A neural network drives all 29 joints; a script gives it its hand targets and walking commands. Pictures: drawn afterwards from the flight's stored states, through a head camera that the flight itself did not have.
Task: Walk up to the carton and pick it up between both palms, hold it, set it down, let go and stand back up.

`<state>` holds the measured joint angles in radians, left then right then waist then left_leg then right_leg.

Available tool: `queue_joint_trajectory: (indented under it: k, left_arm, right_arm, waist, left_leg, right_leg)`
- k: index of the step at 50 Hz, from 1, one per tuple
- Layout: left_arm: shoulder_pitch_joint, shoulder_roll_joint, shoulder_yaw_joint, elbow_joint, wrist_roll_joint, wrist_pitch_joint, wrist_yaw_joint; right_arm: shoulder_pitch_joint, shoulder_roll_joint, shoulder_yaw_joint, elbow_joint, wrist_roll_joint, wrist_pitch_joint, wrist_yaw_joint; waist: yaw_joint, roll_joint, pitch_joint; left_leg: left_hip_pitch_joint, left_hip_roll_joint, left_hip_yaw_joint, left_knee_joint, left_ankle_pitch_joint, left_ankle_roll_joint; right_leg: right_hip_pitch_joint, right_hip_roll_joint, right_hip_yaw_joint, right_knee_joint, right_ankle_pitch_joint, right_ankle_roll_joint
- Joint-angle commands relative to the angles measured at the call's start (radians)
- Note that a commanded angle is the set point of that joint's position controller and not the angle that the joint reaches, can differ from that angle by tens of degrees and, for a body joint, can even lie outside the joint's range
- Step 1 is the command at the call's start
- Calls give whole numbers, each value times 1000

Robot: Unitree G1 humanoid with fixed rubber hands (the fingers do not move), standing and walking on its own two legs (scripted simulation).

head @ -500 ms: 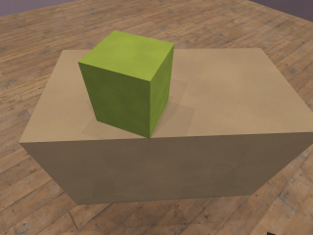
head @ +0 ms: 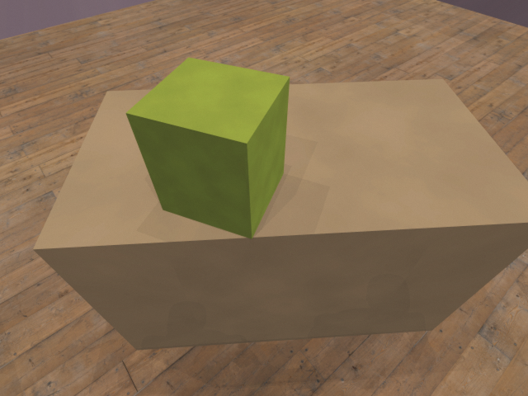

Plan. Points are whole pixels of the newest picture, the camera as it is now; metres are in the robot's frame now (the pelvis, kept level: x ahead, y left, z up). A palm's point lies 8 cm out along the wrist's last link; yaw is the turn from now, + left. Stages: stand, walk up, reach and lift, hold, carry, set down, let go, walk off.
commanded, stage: walk up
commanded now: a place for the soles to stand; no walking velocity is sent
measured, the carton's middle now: (220, 149) +0.55 +0.08 +0.05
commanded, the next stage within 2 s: none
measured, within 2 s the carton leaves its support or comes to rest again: neither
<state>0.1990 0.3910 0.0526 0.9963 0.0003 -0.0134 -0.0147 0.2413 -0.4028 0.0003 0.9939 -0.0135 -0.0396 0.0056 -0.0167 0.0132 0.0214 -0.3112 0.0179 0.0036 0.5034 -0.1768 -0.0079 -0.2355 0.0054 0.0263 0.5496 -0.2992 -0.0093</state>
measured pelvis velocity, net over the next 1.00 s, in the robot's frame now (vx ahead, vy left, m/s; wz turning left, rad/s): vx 0.13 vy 0.07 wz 0.01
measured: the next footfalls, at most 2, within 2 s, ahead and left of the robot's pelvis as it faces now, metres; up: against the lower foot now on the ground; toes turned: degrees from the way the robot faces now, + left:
left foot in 0.54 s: +0.14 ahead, +0.18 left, +0.00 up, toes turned +2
right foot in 1.06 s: +0.20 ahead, -0.08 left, +0.00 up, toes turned +6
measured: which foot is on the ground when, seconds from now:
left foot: down 0.00-0.28, up 0.30-0.52, down 0.54-1.00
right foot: down 0.00-0.54, up 0.56-1.00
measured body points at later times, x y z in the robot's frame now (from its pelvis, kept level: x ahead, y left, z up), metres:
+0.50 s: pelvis +0.04 +0.05 +0.00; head +0.04 +0.05 +0.45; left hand +0.11 +0.39 -0.11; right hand +0.10 -0.29 -0.11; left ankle +0.09 +0.18 -0.71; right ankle +0.00 -0.12 -0.73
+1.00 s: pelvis +0.13 +0.07 +0.00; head +0.17 +0.10 +0.45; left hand +0.22 +0.38 -0.13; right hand +0.16 -0.26 -0.09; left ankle +0.10 +0.18 -0.73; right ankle +0.17 -0.08 -0.70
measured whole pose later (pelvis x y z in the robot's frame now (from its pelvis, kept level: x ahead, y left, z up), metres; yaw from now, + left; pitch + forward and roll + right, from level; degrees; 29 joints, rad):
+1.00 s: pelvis +0.13 +0.07 +0.00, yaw +1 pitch +0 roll +0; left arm 0.19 0.43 0.05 0.88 0.00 0.03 -0.03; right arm 0.32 -0.38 -0.04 0.90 -0.01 -0.07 -0.02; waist -0.03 -0.08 0.09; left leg -0.19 0.02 0.03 0.50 -0.32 0.01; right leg -0.43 0.03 0.10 0.77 -0.30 -0.01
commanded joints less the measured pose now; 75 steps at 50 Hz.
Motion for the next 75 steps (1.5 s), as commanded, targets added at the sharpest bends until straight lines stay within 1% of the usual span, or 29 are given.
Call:
queue_joint_trajectory:
  k: [1, 10, 12, 13, 15, 18, 21, 25, 26, 27, 28, 30, 31, 33, 35, 37, 39, 49, 51, 53, 54, 55, 57, 60, 66, 67, 70, 71, 75]
  left_arm:
    - [-103, 170, 13, -23, 9, -15, 12]
    - [-133, 185, 14, -16, 1, -15, 14]
    - [0, 242, 58, -58, 9, -34, 0]
    - [88, 301, 81, -31, 20, -39, 2]
    - [104, 347, 115, -49, 35, -50, 4]
    - [8, 312, 90, -76, 16, -58, 8]
    - [-45, 299, 78, -88, 22, -47, -6]
    - [-207, 281, 74, -170, 33, -21, -20]
    - [-180, 207, 52, -169, 34, -16, -18]
    - [-105, 123, 23, -185, 17, -17, -10]
    - [-62, 99, 7, -186, 7, -12, -3]
    - [6, 236, 33, -163, 1, -5, 9]
    - [37, 273, 53, -147, -14, 1, 12]
    - [39, 221, 44, -125, -4, 6, -1]
    - [20, 195, 45, -157, 3, 16, 1]
    - [22, 174, 37, -165, 12, 34, -8]
    - [20, 155, 28, -181, 2, 46, -2]
    - [-95, 162, 29, -187, 24, 23, 0]
    - [10, 153, 32, -124, 18, 14, 7]
    - [80, 258, 64, -113, 34, -7, 26]
    - [24, 212, 51, -148, 25, -8, 29]
    - [-2, 235, 49, -146, 21, 0, 29]
    - [-32, 246, 54, -148, 12, 0, 29]
    - [-86, 218, 40, -150, 14, -6, 26]
    - [-129, 198, 44, -201, -4, 18, 17]
    - [-126, 153, 29, -193, -18, 14, 16]
    - [-95, 152, 27, -155, -3, 29, 9]
    - [-31, 133, 28, -136, 6, 26, 13]
    - [-98, 191, 35, -109, 3, -1, 5]
  right_arm:
    - [-118, -172, -25, -9, 11, -11, -11]
    - [-92, -168, -21, 10, 8, -9, -15]
    - [-43, -243, -70, -22, -7, -13, 7]
    - [-106, -241, -71, -59, -16, -1, 22]
    - [-154, -215, -77, -96, -33, 6, 30]
    - [-72, -217, -97, -92, -18, -1, 46]
    - [-59, -194, -107, -84, -12, -2, 57]
    - [282, -186, -140, -17, 19, -11, 42]
    - [381, -192, -147, 38, 6, -17, 21]
    - [439, -288, -174, 18, -13, -38, 2]
    - [325, -323, -158, -23, -13, -46, -15]
    - [159, -387, -154, -76, 30, -53, -18]
    - [110, -377, -164, -96, 27, -56, -17]
    - [140, -244, -136, -77, 22, -58, -33]
    - [211, -213, -119, -73, 22, -56, -40]
    - [212, -188, -106, -68, 24, -54, -50]
    - [127, -183, -97, -99, 21, -50, -56]
    - [57, -238, -95, -130, 13, -24, -50]
    - [-15, -213, -95, -144, 7, -16, -41]
    - [12, -142, -63, -163, 36, -13, -38]
    - [40, -116, -61, -167, 28, -4, -36]
    - [57, -149, -71, -152, 6, 5, -45]
    - [25, -154, -77, -142, 7, 9, -40]
    - [17, -144, -77, -136, 11, 6, -31]
    - [78, -143, -72, -99, -4, -7, -41]
    - [86, -180, -82, -97, -3, -19, -41]
    - [-43, -228, -66, -116, -8, -28, -44]
    - [-130, -229, -74, -130, -20, -24, -33]
    - [-84, -167, -48, -77, 8, -21, -27]
  waist:
    - [24, -61, -38]
    - [20, -26, -42]
    - [43, -52, -103]
    - [90, -92, -36]
    - [102, -189, 136]
    - [50, -113, 218]
    - [33, -208, 225]
    - [-128, -235, 103]
    - [-173, 3, 34]
    - [-181, 266, -42]
    - [-109, 278, -18]
    - [-19, 93, -30]
    - [-3, 51, -63]
    - [-3, 124, -14]
    - [-18, 142, -35]
    - [-26, 83, -45]
    - [9, 113, -53]
    - [-35, 126, -26]
    - [30, 131, -92]
    - [68, -132, -123]
    - [26, -143, -100]
    - [20, -97, -30]
    - [16, -146, 78]
    - [15, -212, 129]
    - [-28, -123, -22]
    - [-25, 2, -123]
    - [25, 16, -60]
    - [73, 112, -11]
    - [15, 27, -35]
  left_leg:
    - [57, 103, -164, -137, 12, 57]
    - [100, 87, -119, -113, 127, 38]
    - [40, 45, -114, -38, -287, 83]
    - [-219, 7, -69, 71, -464, 83]
    - [-466, 32, -67, 339, -298, 46]
    - [-374, 84, -83, 381, -227, 16]
    - [-180, 58, 17, 332, -195, 9]
    - [314, 29, 92, 45, -23, 4]
    - [384, -1, 64, -93, -31, 5]
    - [506, 123, -231, -169, -68, 7]
    - [482, 268, -556, -200, 73, 36]
    - [315, 354, -725, -322, 54, 39]
    - [313, 294, -531, -274, -6, 3]
    - [442, 213, -281, -141, 489, -42]
    - [456, 204, -195, -86, 731, -8]
    - [413, 187, -144, -101, 693, -59]
    - [301, 160, -82, -119, 645, 8]
    - [313, 177, -80, -3, 528, 140]
    - [280, 145, -35, 115, 474, 101]
    - [-23, 19, -22, 375, 158, 18]
    - [-118, -37, 31, 394, -388, 16]
    - [-75, -9, -36, 419, -496, 18]
    - [-25, 3, -49, 426, -486, 30]
    - [44, -2, -16, 309, -356, 19]
    - [159, -10, 19, -174, -9, 11]
    - [275, 89, -114, -164, 175, 22]
    - [114, 298, -299, -175, 148, 198]
    - [62, 271, -250, -176, 85, 177]
    - [91, 76, -88, -114, 89, 29]
  right_leg:
    - [75, -105, 85, -219, 65, -28]
    - [69, -112, 98, -211, 110, -35]
    - [158, -89, 125, -209, -220, -84]
    - [248, -175, 282, -276, -487, -133]
    - [252, -387, 531, -413, -609, -233]
    - [91, -344, 426, -417, -452, -232]
    - [-39, -215, 223, -399, -345, -171]
    - [-221, -112, 31, -94, -258, -121]
    - [-174, -60, -21, 224, -107, -108]
    - [-317, 53, 63, 517, -194, -67]
    - [-443, 115, 120, 634, -265, -40]
    - [-342, 56, 213, 654, -160, -31]
    - [-265, 13, 218, 601, -91, -32]
    - [-371, 1, 161, 538, 7, -28]
    - [-372, 5, 139, 530, 41, -9]
    - [-316, 41, 133, 521, 61, -6]
    - [-268, 39, 87, 432, 79, -3]
    - [-166, -6, -20, 44, 55, -16]
    - [17, -4, -24, -177, 181, -36]
    - [258, -204, 282, -144, 618, -138]
    - [284, -276, 374, -173, 651, -200]
    - [171, -295, 348, -145, 599, -249]
    - [-19, -293, 353, -202, 353, -254]
    - [-90, -187, 245, -195, 454, -206]
    - [105, -140, 205, -34, 378, -142]
    - [49, -98, 151, 30, 345, -82]
    - [38, 4, 62, 39, -118, -24]
    - [89, -13, 60, -52, -148, -35]
    - [132, -98, 175, -167, 289, -74]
